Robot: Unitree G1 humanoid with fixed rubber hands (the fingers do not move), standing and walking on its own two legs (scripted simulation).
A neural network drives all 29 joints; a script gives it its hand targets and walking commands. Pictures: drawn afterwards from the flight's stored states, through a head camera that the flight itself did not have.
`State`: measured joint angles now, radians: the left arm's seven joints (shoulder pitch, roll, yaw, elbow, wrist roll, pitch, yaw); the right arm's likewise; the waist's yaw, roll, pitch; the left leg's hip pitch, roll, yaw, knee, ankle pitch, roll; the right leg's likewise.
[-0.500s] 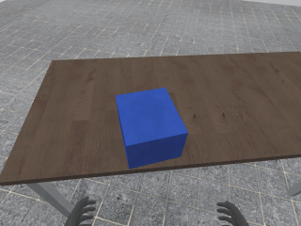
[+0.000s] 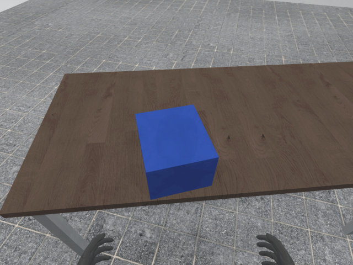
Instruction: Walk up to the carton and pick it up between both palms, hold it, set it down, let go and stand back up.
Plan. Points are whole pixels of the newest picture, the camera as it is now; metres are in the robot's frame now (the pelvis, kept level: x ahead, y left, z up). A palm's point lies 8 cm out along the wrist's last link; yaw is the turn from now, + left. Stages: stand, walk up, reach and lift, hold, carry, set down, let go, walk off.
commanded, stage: stand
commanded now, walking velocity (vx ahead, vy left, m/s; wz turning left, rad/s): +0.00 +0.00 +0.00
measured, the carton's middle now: (173, 149) +0.45 +0.03 -0.03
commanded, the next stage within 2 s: none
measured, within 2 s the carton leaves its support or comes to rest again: neither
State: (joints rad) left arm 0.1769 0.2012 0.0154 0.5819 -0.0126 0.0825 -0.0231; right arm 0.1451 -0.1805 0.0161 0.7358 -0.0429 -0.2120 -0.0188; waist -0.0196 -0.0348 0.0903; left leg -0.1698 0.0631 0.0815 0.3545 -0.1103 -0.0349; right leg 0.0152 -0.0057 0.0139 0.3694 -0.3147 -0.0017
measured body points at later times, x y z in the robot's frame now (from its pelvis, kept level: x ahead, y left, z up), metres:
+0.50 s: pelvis -0.01 +0.01 -0.01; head -0.02 +0.02 +0.44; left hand +0.06 +0.30 -0.13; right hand +0.08 -0.29 -0.12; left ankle +0.05 +0.15 -0.74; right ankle -0.07 -0.12 -0.74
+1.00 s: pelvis -0.04 +0.03 +0.00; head -0.05 +0.05 +0.45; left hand +0.00 +0.33 -0.14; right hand +0.03 -0.27 -0.12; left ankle +0.05 +0.15 -0.74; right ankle -0.07 -0.12 -0.74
